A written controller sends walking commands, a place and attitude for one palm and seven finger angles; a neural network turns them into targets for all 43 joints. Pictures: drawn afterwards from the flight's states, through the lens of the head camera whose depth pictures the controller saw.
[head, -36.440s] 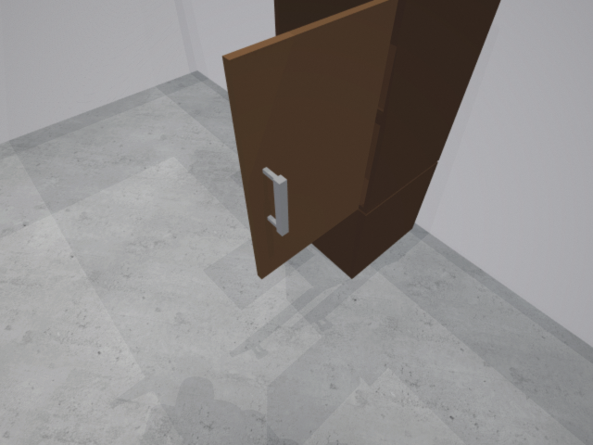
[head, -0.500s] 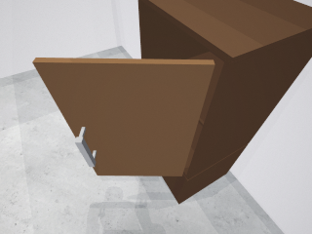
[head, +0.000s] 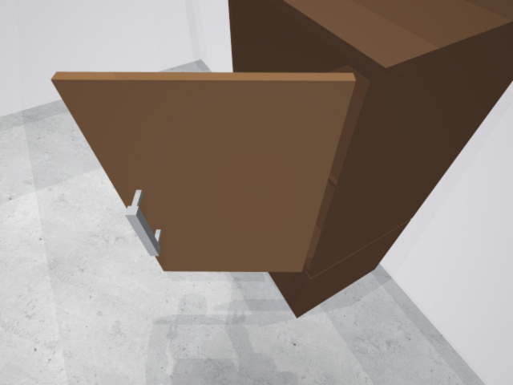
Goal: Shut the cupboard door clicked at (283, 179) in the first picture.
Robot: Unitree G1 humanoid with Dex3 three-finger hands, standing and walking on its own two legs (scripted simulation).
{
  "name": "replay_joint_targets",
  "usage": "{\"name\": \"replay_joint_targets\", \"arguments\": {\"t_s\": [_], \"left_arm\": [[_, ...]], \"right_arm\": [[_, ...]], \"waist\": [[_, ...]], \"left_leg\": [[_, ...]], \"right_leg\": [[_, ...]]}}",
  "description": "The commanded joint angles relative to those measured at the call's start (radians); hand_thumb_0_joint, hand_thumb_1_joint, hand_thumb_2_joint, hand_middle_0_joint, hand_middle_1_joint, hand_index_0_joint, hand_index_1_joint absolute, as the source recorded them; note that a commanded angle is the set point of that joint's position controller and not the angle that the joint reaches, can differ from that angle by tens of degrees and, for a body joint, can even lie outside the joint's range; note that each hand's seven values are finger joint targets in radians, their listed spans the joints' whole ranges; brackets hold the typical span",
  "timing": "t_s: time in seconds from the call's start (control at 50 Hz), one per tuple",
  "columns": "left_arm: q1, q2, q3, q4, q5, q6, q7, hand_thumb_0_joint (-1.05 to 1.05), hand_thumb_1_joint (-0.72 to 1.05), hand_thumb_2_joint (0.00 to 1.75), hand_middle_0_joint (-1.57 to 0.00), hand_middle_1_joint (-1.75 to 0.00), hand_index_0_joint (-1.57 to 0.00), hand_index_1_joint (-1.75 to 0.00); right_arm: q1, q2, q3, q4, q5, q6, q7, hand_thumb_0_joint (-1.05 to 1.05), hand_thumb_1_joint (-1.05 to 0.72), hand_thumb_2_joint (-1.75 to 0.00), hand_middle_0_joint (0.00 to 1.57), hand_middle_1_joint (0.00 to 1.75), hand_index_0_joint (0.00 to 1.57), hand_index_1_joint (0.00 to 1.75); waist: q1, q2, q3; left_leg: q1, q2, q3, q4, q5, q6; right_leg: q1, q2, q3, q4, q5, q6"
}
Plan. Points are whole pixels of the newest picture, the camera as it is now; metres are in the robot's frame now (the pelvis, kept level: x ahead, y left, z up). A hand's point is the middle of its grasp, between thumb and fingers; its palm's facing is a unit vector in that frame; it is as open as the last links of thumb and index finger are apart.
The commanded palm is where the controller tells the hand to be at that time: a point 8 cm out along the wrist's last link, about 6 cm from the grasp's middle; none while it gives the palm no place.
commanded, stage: come to a stop and stand still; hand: left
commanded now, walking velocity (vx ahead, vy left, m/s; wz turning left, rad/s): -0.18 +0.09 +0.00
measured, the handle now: (147, 224) +0.39 +0.25 -0.05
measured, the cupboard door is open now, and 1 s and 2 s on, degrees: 60 60 60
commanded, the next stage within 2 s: look again from close up in 0.94 s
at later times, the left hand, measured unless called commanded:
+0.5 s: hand out of the picture -0.04 +0.19 -0.17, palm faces +0.03 -0.98 -0.17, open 7.3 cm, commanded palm none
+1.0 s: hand out of the picture -0.01 +0.20 -0.17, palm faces +0.02 -0.98 -0.20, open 7.3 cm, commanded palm none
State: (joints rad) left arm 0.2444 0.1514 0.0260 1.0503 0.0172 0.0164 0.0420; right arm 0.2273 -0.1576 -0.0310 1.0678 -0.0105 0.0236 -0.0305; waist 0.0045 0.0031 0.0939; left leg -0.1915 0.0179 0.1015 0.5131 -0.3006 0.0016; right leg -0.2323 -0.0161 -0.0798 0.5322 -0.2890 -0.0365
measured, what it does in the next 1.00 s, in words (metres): stands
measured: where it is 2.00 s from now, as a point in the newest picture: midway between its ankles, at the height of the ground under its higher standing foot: outside the picture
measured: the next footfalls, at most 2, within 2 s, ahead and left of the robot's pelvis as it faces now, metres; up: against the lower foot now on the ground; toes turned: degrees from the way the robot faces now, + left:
none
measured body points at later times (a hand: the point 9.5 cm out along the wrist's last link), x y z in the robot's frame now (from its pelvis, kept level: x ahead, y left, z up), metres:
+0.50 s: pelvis -0.02 +0.03 +0.00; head +0.00 +0.03 +0.45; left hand -0.04 +0.24 -0.16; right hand -0.02 -0.19 -0.16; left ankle -0.03 +0.13 -0.74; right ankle -0.06 -0.08 -0.74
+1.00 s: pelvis -0.02 +0.03 +0.00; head -0.01 +0.03 +0.45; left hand -0.01 +0.25 -0.16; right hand +0.00 -0.20 -0.16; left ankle -0.03 +0.13 -0.74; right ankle -0.06 -0.08 -0.74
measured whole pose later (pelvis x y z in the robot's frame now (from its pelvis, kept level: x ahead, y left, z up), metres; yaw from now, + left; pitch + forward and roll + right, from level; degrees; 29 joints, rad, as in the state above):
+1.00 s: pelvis -0.02 +0.03 +0.00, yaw +1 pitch -1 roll +0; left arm 0.30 0.16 -0.01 1.08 0.01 -0.02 0.04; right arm 0.27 -0.16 0.01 1.09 -0.01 -0.02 -0.02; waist -0.01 0.00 0.03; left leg -0.19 0.00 0.07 0.48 -0.28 0.03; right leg -0.13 0.00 -0.02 0.48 -0.33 -0.01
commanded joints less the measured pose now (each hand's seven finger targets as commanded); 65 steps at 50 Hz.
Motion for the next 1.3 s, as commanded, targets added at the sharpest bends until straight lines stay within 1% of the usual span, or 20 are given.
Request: {"name": "replay_joint_targets", "arguments": {"t_s": [0.0,0.04,0.08,0.12,0.14,0.18,0.24,0.3,0.36,0.38,0.48,0.5,0.52,0.54,0.56,0.64,0.68,0.76,1.02,1.28], "left_arm": [[0.049,0.196,0.047,-0.067,0.01,0.0,0.015,0.0,0.9,0.9,-0.2,-0.3,-0.2,-0.3],[-0.008,0.194,0.046,-0.087,0.015,0.002,0.014,0.0,0.9,0.9,-0.2,-0.3,-0.2,-0.3],[-0.047,0.168,0.038,-0.099,0.008,0.004,0.007,0.0,0.9,0.9,-0.2,-0.3,-0.2,-0.3],[-0.014,0.086,0.021,-0.111,-0.002,0.008,-0.001,0.0,0.9,0.9,-0.2,-0.3,-0.2,-0.3],[-0.007,0.074,0.02,-0.095,0.002,0.011,0.0,0.0,0.9,0.9,-0.2,-0.3,-0.2,-0.3],[0.029,0.071,0.016,-0.063,0.01,0.012,-0.011,0.0,0.9,0.9,-0.2,-0.3,-0.2,-0.3],[0.042,0.051,0.004,-0.049,0.012,0.002,-0.023,0.0,0.9,0.9,-0.2,-0.3,-0.2,-0.3],[0.072,0.049,0.001,-0.034,0.006,-0.014,-0.02,0.0,0.9,0.9,-0.2,-0.3,-0.2,-0.3],[0.112,0.08,-0.005,-0.007,-0.001,-0.028,-0.012,0.0,0.9,0.9,-0.2,-0.3,-0.2,-0.3],[0.114,0.08,-0.004,0.004,-0.002,-0.033,-0.011,0.0,0.9,0.9,-0.2,-0.3,-0.2,-0.3],[0.112,0.072,-0.015,0.026,-0.007,-0.035,-0.005,0.0,0.9,0.9,-0.2,-0.3,-0.2,-0.3],[0.188,0.111,-0.013,0.06,0.013,-0.055,0.032,0.0,0.9,0.9,-0.2,-0.3,-0.2,-0.3],[0.141,0.116,-0.018,0.018,-0.001,-0.06,0.028,0.0,0.9,0.9,-0.2,-0.3,-0.2,-0.3],[0.131,0.118,-0.015,0.009,-0.002,-0.076,0.021,0.0,0.9,0.9,-0.2,-0.3,-0.2,-0.3],[0.121,0.114,-0.019,0.005,-0.005,-0.075,0.016,0.0,0.9,0.9,-0.2,-0.3,-0.2,-0.3],[0.148,0.076,-0.028,0.014,-0.002,-0.066,0.01,0.0,0.9,0.9,-0.2,-0.3,-0.2,-0.3],[0.139,0.078,-0.03,0.008,-0.005,-0.059,0.008,0.0,0.9,0.9,-0.2,-0.3,-0.2,-0.3],[0.136,0.083,-0.03,0.001,-0.006,-0.05,0.005,0.0,0.9,0.9,-0.2,-0.3,-0.2,-0.3],[0.116,0.115,-0.028,0.0,-0.01,-0.047,0.002,0.0,0.9,0.9,-0.2,-0.3,-0.2,-0.3],[0.108,0.116,-0.027,0.017,-0.009,-0.043,0.002,0.0,0.9,0.9,-0.2,-0.3,-0.2,-0.3]], "right_arm": [[0.043,-0.068,-0.032,-0.069,-0.003,0.014,-0.001,0.0,-0.9,-0.9,0.2,0.3,0.2,0.3],[0.071,-0.047,-0.033,-0.069,0.003,0.01,0.003,0.0,-0.9,-0.9,0.2,0.3,0.2,0.3],[0.132,-0.021,-0.017,-0.044,0.001,-0.01,0.01,0.0,-0.9,-0.9,0.2,0.3,0.2,0.3],[0.108,-0.091,-0.014,-0.054,-0.016,-0.034,0.009,0.0,-0.9,-0.9,0.2,0.3,0.2,0.3],[0.059,-0.105,-0.015,-0.059,-0.019,-0.039,0.008,0.0,-0.9,-0.9,0.2,0.3,0.2,0.3],[-0.008,-0.113,-0.008,-0.072,-0.02,-0.041,0.004,0.0,-0.9,-0.9,0.2,0.3,0.2,0.3],[0.03,-0.107,-0.009,-0.052,-0.02,-0.04,-0.002,0.0,-0.9,-0.9,0.2,0.3,0.2,0.3],[0.068,-0.106,-0.007,-0.032,-0.018,-0.041,-0.003,0.0,-0.9,-0.9,0.2,0.3,0.2,0.3],[0.087,-0.072,0.005,-0.019,-0.007,-0.055,-0.003,0.0,-0.9,-0.9,0.2,0.3,0.2,0.3],[0.083,-0.075,0.005,-0.013,-0.006,-0.053,-0.006,0.0,-0.9,-0.9,0.2,0.3,0.2,0.3],[0.088,-0.061,0.017,0.029,0.0,-0.05,-0.007,0.0,-0.9,-0.9,0.2,0.3,0.2,0.3],[0.026,-0.13,0.009,-0.026,0.009,-0.056,0.001,0.0,-0.9,-0.9,0.2,0.3,0.2,0.3],[0.067,-0.078,0.015,-0.045,0.002,-0.048,0.008,0.0,-0.9,-0.9,0.2,0.3,0.2,0.3],[0.07,-0.056,0.023,-0.046,-0.01,-0.05,0.013,0.0,-0.9,-0.9,0.2,0.3,0.2,0.3],[0.102,-0.054,0.021,-0.044,-0.005,-0.052,0.01,0.0,-0.9,-0.9,0.2,0.3,0.2,0.3],[0.105,-0.067,0.027,-0.04,-0.001,-0.059,0.002,0.0,-0.9,-0.9,0.2,0.3,0.2,0.3],[0.107,-0.074,0.028,-0.041,0.0,-0.055,0.002,0.0,-0.9,-0.9,0.2,0.3,0.2,0.3],[0.093,-0.08,0.031,-0.032,-0.002,-0.053,0.004,0.0,-0.9,-0.9,0.2,0.3,0.2,0.3],[0.075,-0.105,0.033,0.003,-0.001,-0.059,0.002,0.0,-0.9,-0.9,0.2,0.3,0.2,0.3],[0.057,-0.105,0.031,0.03,0.0,-0.057,-0.001,0.0,-0.9,-0.9,0.2,0.3,0.2,0.3]], "waist": [[0.023,-0.176,-0.053],[-0.009,-0.146,-0.076],[-0.041,-0.114,-0.075],[-0.011,0.159,-0.053],[0.0,0.221,-0.025],[0.03,0.132,-0.003],[0.014,0.079,0.023],[0.009,0.049,0.001],[0.001,0.052,-0.048],[-0.003,-0.052,-0.07],[-0.007,-0.025,-0.036],[0.019,-0.063,-0.056],[-0.029,-0.03,-0.093],[-0.024,0.05,-0.124],[-0.041,0.05,-0.129],[-0.017,0.004,-0.043],[-0.02,-0.039,-0.018],[-0.011,0.014,0.021],[-0.002,-0.019,-0.054],[0.001,-0.002,-0.043]], "left_leg": [[-0.098,0.003,-0.047,0.236,-0.145,-0.021],[-0.039,0.011,-0.076,0.198,-0.145,-0.017],[0.098,0.011,-0.049,-0.068,0.048,-0.01],[-0.017,0.189,-0.267,-0.258,0.049,0.065],[-0.154,0.246,-0.351,-0.339,-0.073,0.116],[-0.209,0.226,-0.351,-0.367,-0.194,0.133],[-0.136,0.211,-0.324,-0.346,-0.2,0.133],[-0.046,0.174,-0.284,-0.257,-0.054,0.107],[-0.002,0.106,-0.194,-0.16,0.199,0.065],[0.032,0.096,-0.156,-0.116,0.254,0.053],[0.058,0.084,-0.123,-0.129,0.25,0.036],[0.006,0.11,-0.119,0.057,0.358,0.018],[-0.016,0.072,-0.112,0.028,0.078,0.02],[-0.003,0.046,-0.103,0.015,0.105,0.014],[0.006,0.054,-0.11,-0.003,0.115,0.02],[-0.031,0.08,-0.135,-0.029,0.25,0.042],[-0.039,0.073,-0.136,-0.05,0.185,0.039],[-0.043,0.067,-0.14,-0.095,0.143,0.041],[0.029,0.076,-0.129,-0.119,0.267,0.04],[0.053,0.082,-0.12,-0.141,0.279,0.037]], "right_leg": [[0.0,-0.356,0.3,-0.171,0.498,-0.191],[-0.054,-0.324,0.254,-0.159,0.404,-0.178],[-0.15,-0.21,0.168,-0.092,0.118,-0.077],[-0.125,-0.041,0.06,0.054,-0.123,0.021],[-0.037,-0.025,0.05,0.137,-0.166,0.03],[0.008,-0.031,0.073,0.191,-0.119,0.02],[-0.032,-0.021,0.055,0.132,-0.123,0.018],[0.001,-0.027,0.064,-0.085,-0.036,0.016],[0.061,-0.082,0.12,-0.134,0.142,-0.003],[0.06,-0.075,0.13,-0.129,0.204,-0.004],[0.044,-0.086,0.136,-0.152,0.223,-0.001],[0.033,-0.114,0.171,-0.172,0.481,0.024],[0.037,-0.137,0.188,-0.174,0.247,-0.009],[0.053,-0.147,0.201,-0.155,0.374,-0.035],[0.048,-0.128,0.183,-0.128,0.306,-0.043],[0.024,-0.078,0.145,-0.104,0.27,-0.028],[0.016,-0.075,0.145,-0.115,0.197,-0.024],[-0.003,-0.068,0.152,-0.132,0.1,-0.02],[0.066,-0.083,0.144,-0.137,0.24,-0.004],[0.067,-0.087,0.147,-0.157,0.254,0.002]]}}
